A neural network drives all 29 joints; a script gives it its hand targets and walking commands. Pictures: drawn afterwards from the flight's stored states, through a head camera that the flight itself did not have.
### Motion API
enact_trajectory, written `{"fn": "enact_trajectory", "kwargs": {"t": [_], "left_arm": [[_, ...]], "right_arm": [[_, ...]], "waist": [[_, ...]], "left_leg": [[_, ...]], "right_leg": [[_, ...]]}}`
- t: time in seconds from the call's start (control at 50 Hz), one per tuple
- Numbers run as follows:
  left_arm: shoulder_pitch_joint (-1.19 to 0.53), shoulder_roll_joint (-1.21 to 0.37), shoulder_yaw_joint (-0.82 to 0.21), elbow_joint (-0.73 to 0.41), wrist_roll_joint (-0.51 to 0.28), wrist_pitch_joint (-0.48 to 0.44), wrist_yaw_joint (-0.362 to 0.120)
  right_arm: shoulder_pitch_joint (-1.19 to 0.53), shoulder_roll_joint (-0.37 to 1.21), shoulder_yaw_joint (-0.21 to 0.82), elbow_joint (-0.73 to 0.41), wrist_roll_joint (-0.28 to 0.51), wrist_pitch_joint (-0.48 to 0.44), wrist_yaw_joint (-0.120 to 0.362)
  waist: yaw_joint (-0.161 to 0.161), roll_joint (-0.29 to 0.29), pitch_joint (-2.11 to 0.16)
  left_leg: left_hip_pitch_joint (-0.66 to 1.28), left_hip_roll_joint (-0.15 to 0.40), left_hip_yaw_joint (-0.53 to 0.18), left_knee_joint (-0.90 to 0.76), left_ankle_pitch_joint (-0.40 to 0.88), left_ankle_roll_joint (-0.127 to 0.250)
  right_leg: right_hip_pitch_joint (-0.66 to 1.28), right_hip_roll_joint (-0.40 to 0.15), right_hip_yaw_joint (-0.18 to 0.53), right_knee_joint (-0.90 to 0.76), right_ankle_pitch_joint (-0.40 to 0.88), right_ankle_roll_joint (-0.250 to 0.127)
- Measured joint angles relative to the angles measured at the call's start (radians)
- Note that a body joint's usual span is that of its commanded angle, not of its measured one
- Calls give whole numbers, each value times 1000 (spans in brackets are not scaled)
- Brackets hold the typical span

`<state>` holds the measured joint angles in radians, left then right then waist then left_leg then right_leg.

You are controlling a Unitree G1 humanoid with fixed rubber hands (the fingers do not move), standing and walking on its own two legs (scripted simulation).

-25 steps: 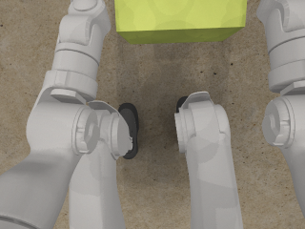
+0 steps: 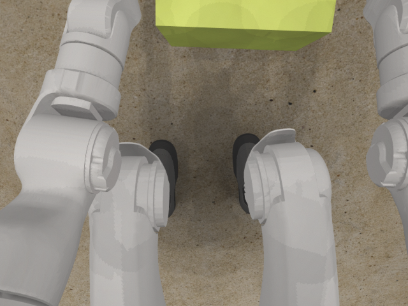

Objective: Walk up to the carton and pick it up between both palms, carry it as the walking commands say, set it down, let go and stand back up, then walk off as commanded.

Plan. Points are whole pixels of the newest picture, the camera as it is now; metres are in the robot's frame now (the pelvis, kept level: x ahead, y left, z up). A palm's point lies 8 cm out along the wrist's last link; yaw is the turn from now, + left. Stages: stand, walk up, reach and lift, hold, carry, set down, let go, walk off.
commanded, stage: set down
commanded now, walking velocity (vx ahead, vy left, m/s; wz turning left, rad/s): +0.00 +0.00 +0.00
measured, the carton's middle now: out of the picture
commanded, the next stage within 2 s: none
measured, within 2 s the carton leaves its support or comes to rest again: rests again in 0.82 s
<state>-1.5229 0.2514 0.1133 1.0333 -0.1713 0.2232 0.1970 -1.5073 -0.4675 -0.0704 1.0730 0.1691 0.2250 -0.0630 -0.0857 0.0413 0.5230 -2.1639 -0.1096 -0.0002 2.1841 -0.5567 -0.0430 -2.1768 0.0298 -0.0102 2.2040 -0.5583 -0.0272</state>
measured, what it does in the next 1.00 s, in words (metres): stands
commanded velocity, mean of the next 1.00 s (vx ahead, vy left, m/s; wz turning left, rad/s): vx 0.00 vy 0.00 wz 0.00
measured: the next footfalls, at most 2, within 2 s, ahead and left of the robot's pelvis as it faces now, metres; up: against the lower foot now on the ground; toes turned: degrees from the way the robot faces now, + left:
none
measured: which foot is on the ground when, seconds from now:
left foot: down 0.00-1.00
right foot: down 0.00-1.00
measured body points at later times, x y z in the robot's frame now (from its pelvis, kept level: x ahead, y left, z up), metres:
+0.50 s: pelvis +0.00 +0.00 -0.01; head +0.37 -0.04 +0.24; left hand +0.57 +0.08 -0.19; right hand +0.54 -0.27 -0.18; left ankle +0.13 +0.12 -0.34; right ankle +0.12 -0.11 -0.34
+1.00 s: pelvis +0.01 +0.01 -0.01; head +0.38 -0.04 +0.23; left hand +0.57 +0.08 -0.21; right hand +0.53 -0.27 -0.20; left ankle +0.13 +0.12 -0.34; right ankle +0.12 -0.11 -0.34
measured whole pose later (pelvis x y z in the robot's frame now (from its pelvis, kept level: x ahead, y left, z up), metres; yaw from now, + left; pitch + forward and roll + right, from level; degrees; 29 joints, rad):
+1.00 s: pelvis +0.01 +0.01 -0.01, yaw +0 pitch +31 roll +1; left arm -1.50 0.24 0.18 1.14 -0.10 0.16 0.10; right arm -1.48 -0.46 -0.16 1.16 0.08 0.17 0.05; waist -0.09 0.08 0.50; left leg -2.20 -0.12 0.01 2.24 -0.58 -0.03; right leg -2.19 0.01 -0.01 2.26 -0.60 -0.02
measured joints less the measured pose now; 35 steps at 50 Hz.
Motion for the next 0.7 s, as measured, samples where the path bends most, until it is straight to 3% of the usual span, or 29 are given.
{"fn": "enact_trajectory", "kwargs": {"t": [0.26,0.7], "left_arm": [[2,-7,0,39,-21,-34,6],[50,-36,82,59,54,-70,-72]], "right_arm": [[-10,-2,-18,43,-11,-11,30],[27,5,-74,86,-68,-50,83]], "waist": [[-1,22,-2],[-2,29,-80]], "left_leg": [[-16,-10,2,29,5,10],[-52,-11,9,42,-21,14]], "right_leg": [[-1,-9,-1,24,-6,9],[-38,-13,4,41,-36,7]]}}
